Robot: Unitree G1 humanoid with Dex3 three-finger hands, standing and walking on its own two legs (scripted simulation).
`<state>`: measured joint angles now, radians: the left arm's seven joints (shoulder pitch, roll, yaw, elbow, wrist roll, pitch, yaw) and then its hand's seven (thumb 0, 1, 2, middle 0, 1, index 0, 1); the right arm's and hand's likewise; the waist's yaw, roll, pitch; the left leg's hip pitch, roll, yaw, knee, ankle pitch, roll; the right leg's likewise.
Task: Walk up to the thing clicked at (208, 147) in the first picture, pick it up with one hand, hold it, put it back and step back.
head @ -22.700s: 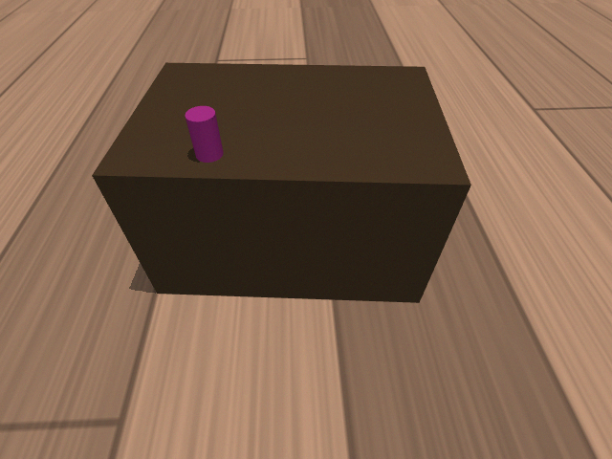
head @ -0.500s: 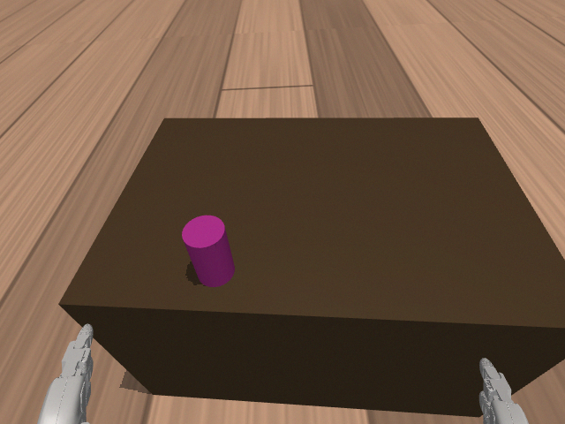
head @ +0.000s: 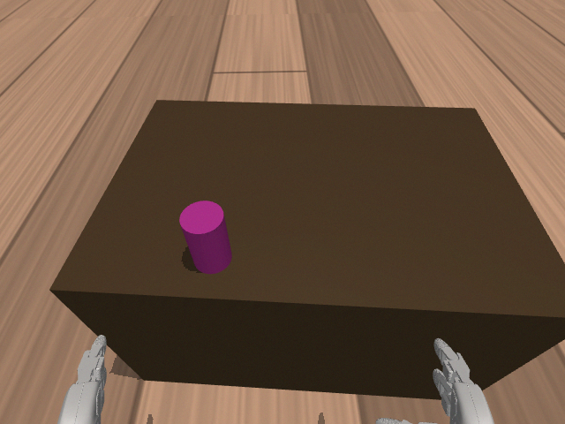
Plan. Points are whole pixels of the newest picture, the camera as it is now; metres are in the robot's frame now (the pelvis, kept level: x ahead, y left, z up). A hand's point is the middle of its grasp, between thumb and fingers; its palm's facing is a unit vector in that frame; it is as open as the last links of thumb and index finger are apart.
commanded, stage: home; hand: left
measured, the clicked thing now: (207, 238) +0.47 +0.18 -0.06
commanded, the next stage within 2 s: none
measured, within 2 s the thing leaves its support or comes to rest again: neither
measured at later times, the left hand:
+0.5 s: hand (167, 397) +0.19 +0.19 -0.06, palm faces +0.10 -0.97 -0.23, open 17.5 cm
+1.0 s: hand (171, 401) +0.18 +0.18 -0.06, palm faces +0.11 -0.97 -0.22, open 17.4 cm
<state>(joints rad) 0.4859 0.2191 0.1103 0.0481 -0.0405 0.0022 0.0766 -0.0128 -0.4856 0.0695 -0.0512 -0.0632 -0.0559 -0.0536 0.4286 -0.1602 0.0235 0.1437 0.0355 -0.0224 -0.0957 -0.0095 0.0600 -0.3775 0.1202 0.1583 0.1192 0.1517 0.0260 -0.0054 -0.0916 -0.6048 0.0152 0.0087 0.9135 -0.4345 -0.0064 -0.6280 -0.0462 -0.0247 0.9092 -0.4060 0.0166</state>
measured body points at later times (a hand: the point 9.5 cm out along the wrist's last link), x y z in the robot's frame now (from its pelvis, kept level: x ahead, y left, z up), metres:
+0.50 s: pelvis +0.02 +0.01 +0.00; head +0.05 +0.01 +0.45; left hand +0.18 +0.24 -0.04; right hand +0.19 -0.21 -0.04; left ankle +0.02 +0.12 -0.69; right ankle +0.03 -0.13 -0.69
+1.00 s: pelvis +0.02 +0.00 +0.00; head +0.05 +0.00 +0.45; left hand +0.18 +0.23 -0.04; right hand +0.18 -0.23 -0.03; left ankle +0.02 +0.12 -0.69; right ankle +0.03 -0.13 -0.69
